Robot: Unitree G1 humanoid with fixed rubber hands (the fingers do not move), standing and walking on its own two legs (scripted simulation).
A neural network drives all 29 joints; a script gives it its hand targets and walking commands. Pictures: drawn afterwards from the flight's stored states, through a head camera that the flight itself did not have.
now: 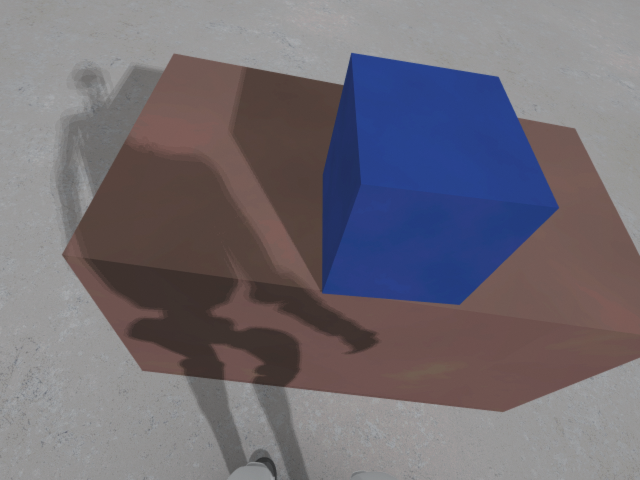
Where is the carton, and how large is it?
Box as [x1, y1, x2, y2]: [322, 53, 558, 304]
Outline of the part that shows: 351,53 323,172 322,292 459,304 558,208 558,206 498,77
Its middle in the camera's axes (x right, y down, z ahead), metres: +0.15 -0.09 +0.66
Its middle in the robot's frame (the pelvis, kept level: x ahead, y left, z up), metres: +0.58 -0.11 +0.00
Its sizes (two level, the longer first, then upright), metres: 0.288 0.253 0.275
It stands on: a pedestal, 0.63 m high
